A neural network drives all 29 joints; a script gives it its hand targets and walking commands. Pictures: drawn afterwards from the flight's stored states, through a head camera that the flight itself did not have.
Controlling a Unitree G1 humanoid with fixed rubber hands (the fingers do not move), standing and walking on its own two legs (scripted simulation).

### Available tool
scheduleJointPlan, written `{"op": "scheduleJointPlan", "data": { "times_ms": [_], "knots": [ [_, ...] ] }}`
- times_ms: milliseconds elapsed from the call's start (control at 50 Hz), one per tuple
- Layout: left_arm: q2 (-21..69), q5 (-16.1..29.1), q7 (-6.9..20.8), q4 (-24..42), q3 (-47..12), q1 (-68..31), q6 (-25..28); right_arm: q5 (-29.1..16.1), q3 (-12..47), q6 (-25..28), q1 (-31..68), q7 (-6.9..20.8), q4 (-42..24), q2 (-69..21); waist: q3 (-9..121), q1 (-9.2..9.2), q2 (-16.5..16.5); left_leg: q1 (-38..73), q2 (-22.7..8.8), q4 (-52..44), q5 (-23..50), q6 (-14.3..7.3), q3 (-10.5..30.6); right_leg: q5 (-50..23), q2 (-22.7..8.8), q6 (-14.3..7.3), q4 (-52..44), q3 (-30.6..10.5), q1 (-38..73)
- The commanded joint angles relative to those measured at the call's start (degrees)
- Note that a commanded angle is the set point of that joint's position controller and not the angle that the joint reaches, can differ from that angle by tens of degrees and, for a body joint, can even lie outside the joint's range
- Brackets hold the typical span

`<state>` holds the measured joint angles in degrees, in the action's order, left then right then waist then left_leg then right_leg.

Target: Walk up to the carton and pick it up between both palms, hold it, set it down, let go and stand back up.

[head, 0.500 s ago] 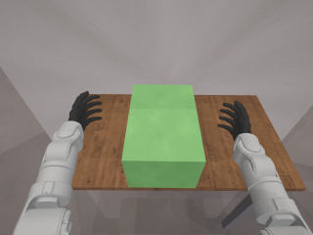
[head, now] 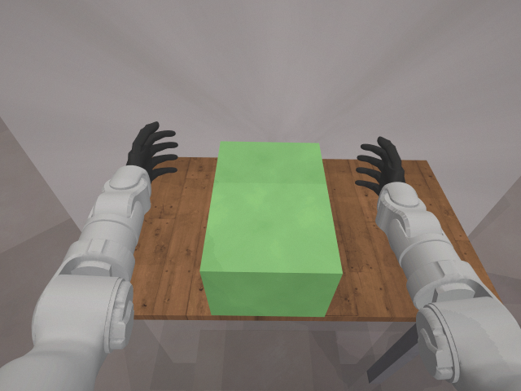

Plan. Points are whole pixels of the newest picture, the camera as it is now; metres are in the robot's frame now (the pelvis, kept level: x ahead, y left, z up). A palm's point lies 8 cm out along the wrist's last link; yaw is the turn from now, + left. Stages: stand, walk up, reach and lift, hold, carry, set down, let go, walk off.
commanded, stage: reach and lift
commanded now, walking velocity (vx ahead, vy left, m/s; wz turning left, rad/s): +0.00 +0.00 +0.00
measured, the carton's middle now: (268, 223) +0.44 +0.02 -0.02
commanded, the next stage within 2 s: none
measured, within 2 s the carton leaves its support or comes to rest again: neither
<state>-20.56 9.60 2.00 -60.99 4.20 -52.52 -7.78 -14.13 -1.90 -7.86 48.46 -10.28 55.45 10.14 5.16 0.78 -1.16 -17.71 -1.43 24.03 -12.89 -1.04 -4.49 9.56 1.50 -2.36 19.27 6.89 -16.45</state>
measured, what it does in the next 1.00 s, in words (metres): stands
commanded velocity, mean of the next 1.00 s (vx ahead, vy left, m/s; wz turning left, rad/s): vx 0.00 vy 0.00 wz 0.00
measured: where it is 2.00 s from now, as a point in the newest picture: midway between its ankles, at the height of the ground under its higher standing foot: outside the picture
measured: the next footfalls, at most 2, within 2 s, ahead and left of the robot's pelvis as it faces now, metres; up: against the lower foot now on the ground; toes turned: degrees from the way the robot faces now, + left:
none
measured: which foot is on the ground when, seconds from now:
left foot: down 0.00-1.00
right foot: down 0.00-1.00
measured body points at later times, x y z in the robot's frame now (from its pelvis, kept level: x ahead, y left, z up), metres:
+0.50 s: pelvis -0.03 +0.00 -0.03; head +0.04 +0.02 +0.41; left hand +0.43 +0.22 +0.03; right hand +0.42 -0.16 +0.03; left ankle -0.01 +0.10 -0.74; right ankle +0.00 -0.09 -0.74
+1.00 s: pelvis -0.03 -0.01 -0.04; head +0.06 +0.02 +0.40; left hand +0.43 +0.18 +0.01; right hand +0.42 -0.13 +0.01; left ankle -0.01 +0.10 -0.74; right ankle +0.00 -0.09 -0.74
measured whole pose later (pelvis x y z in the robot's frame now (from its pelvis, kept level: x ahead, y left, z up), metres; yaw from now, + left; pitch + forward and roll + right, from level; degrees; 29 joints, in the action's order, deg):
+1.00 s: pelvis -0.03 -0.01 -0.04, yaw +2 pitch +25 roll -1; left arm -12.5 6.3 -0.3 -84.5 5.1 -59.5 22.1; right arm -3.4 -11.8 16.7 53.8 -10.0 73.5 1.6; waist 14.5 2.3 -2.0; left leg -50.8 -1.0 42.2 -16.1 -1.0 -2.6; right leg 15.0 -0.8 -3.3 40.1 9.0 -49.9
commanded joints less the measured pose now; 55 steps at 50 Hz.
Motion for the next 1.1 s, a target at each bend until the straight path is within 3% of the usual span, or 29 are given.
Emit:
{"op": "scheduleJointPlan", "data": {
  "times_ms": [0, 120, 240, 300, 420, 580, 740, 860, 920, 980, 1020, 1080],
  "knots": [
    [-7.23, -2.29, 1.09, 2.48, 2.34, -17.81, 9.32, 0.25, 0.67, 8.26, 17.82, -0.03, -4.17, 4.16, 25.07, -0.25, 3.83, 4.85, 1.47, 2.37, 28.66, 3.14, 3.76, -21.81, -0.54, 2.69, 3.75, -5.39, 15.11],
    [-7.30, -0.16, -0.41, 0.25, 0.31, -25.45, 21.03, 3.50, -2.75, 17.39, 22.40, 1.37, -6.03, 4.43, 34.06, 0.49, 6.27, 1.63, 0.86, 6.00, 25.98, 4.47, 4.07, -18.45, -1.00, 2.12, 7.06, -4.57, 5.99],
    [-7.25, 4.55, -1.97, -4.00, -3.96, -31.46, 27.96, 7.63, -5.85, 21.41, 26.76, 1.85, -4.48, 3.94, 45.73, 2.13, 6.36, -3.78, 0.53, 10.83, 22.07, 4.35, 4.72, -19.44, -1.80, 2.06, 13.19, -4.47, 1.01],
    [-7.28, 4.75, -1.74, -10.08, -4.83, -31.38, 29.53, 7.01, -5.18, 22.68, 27.37, 1.90, 1.39, 3.68, 45.86, 2.23, 5.42, -8.58, 0.63, 12.81, 20.88, 4.01, 4.84, -19.04, -2.46, 2.23, 16.26, -4.71, 0.37],
    [-6.63, 5.42, -2.21, -20.57, -6.50, -31.62, 31.04, 1.22, -0.93, 24.91, 29.98, 3.26, 9.75, 5.50, 42.31, -0.36, 5.35, -11.90, 0.62, 14.74, 19.37, 4.06, 4.31, -9.73, -2.49, 1.72, 18.41, -3.77, -6.70],
    [-5.33, 7.41, -2.22, -20.94, -8.92, -34.36, 31.51, -1.15, 1.00, 25.36, 32.78, 3.59, 13.33, 6.10, 41.48, 0.35, 4.01, -17.04, 1.23, 15.38, 14.81, 3.71, 3.38, -6.76, -2.65, 1.88, 19.02, -4.52, -8.84],
    [-3.09, 7.72, -2.39, -16.28, -9.29, -37.05, 32.97, 1.36, -1.29, 25.79, 34.26, 3.04, 10.51, 3.39, 47.91, 0.83, 5.68, -19.20, 1.48, 16.62, 14.56, 4.10, 2.89, -8.08, -3.02, 1.87, 20.18, -5.17, -8.99],
    [0.99, 1.52, -1.82, -14.83, -3.96, -36.03, 33.54, 7.53, -5.99, 26.70, 34.36, 1.97, 7.92, -1.81, 50.18, 0.76, 4.58, -21.32, 1.64, 17.03, 16.67, 3.96, 2.45, -12.69, -3.43, 2.22, 20.74, -6.14, -3.83],
    [2.65, -5.08, -1.54, -12.91, 1.98, -34.56, 33.16, 12.87, -10.08, 28.09, 32.80, 1.18, 6.36, -4.57, 50.07, 0.64, 3.39, -22.14, 1.90, 16.00, 18.39, 3.74, 1.71, -17.44, -3.40, 2.86, 20.23, -6.83, 2.52],
    [5.92, -13.56, -1.03, -9.69, 9.72, -32.57, 31.97, 18.97, -13.63, 29.52, 30.16, 1.55, 4.59, -10.26, 48.48, -0.83, 3.07, -20.51, 2.20, 13.71, 20.37, 3.24, 0.72, -21.79, -3.24, 3.56, 19.06, -6.98, 9.25],
    [15.28, -17.25, 0.34, -10.19, 9.40, -32.10, 31.87, 25.04, -14.48, 29.96, 30.11, 3.57, 3.29, -21.17, 46.71, -1.82, 5.13, -18.20, 1.93, 11.85, 21.20, 3.44, 0.50, -24.32, -3.14, 3.30, 17.51, -5.90, 11.12],
    [29.14, -22.35, 2.23, -13.93, 9.35, -31.18, 33.28, 34.44, -17.37, 31.27, 30.19, 7.95, 4.20, -34.45, 42.20, -2.36, 7.37, -11.38, 1.25, 10.92, 19.65, 4.09, 0.85, -20.38, -2.52, 1.94, 15.14, -4.07, 6.12]
  ]
}}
